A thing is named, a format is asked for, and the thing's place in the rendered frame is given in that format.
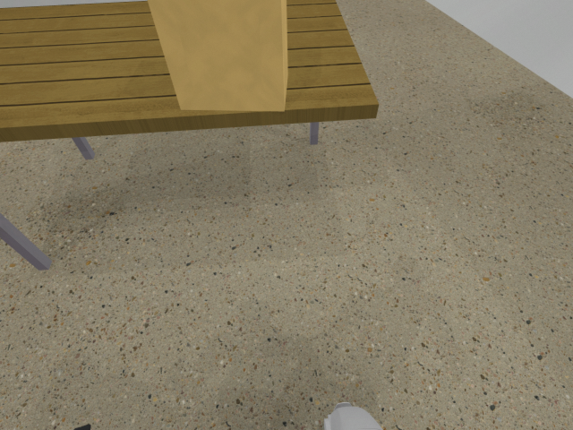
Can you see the right robot shin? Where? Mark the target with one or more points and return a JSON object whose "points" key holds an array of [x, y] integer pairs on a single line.
{"points": [[342, 404]]}

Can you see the carton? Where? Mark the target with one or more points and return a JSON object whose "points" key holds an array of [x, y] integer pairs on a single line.
{"points": [[225, 54]]}

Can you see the robot right thigh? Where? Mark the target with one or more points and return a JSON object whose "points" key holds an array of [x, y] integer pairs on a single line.
{"points": [[350, 418]]}

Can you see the table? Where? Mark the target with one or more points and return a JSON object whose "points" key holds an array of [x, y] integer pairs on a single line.
{"points": [[80, 70]]}

